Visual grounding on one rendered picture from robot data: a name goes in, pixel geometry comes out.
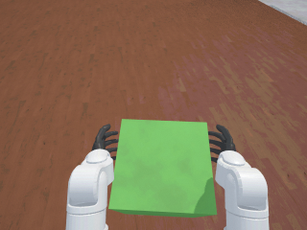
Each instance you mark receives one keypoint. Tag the left robot forearm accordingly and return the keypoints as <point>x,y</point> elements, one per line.
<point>87,192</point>

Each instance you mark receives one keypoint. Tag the right robot forearm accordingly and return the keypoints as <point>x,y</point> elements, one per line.
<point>245,193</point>

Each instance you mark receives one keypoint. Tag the left robot hand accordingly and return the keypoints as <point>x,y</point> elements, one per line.
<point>100,143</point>

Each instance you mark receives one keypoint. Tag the right robot hand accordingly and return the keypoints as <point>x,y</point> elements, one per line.
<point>226,144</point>

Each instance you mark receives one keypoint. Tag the carton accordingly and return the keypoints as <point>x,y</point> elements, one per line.
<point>163,168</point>

